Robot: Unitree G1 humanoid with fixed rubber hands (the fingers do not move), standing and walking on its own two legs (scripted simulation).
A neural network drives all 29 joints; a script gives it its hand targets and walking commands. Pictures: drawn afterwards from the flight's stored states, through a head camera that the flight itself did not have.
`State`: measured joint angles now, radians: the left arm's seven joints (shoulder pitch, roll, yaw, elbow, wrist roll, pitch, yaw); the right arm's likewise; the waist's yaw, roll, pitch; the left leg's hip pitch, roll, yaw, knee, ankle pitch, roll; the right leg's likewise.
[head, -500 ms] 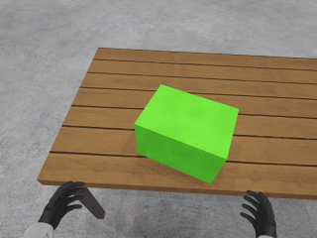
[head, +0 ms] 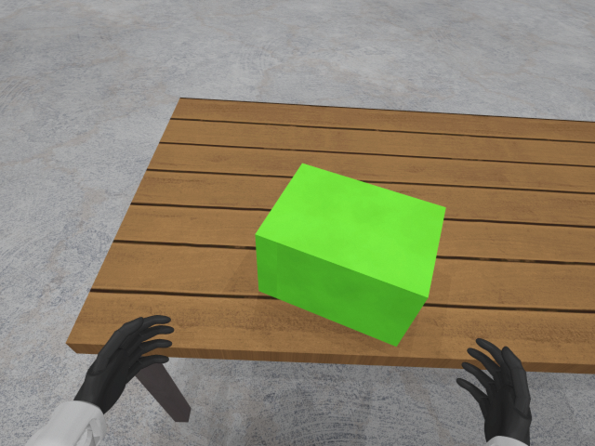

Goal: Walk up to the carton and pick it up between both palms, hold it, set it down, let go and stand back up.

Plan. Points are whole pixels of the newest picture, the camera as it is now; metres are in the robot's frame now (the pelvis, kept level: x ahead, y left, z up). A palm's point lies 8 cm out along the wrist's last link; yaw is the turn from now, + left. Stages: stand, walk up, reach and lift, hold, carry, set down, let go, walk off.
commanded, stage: reach and lift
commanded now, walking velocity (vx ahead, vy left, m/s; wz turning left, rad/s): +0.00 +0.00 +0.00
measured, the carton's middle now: (347, 251) +0.43 -0.02 -0.02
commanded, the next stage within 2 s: none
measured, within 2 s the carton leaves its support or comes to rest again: neither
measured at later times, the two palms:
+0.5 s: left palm (133, 295) +0.26 +0.26 +0.06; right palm (521, 366) +0.21 -0.21 +0.07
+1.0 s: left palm (168, 246) +0.33 +0.24 +0.08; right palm (519, 315) +0.28 -0.23 +0.07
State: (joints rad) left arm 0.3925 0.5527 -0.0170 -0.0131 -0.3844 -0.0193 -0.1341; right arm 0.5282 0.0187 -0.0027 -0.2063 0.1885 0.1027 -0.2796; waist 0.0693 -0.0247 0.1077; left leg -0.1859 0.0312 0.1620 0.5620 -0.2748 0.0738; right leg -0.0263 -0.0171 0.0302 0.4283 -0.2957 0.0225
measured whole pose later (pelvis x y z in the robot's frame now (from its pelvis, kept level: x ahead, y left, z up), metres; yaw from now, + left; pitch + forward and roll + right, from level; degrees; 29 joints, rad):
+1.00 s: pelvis +0.02 -0.03 +0.01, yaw +0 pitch +0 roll -2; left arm -0.15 0.53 0.07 0.16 -0.33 0.27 -0.16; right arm 0.06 -0.14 -0.01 -0.07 0.32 0.25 -0.30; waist -0.01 -0.04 0.08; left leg -0.23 0.04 0.14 0.45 -0.22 0.05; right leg -0.07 0.00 0.02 0.33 -0.25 0.03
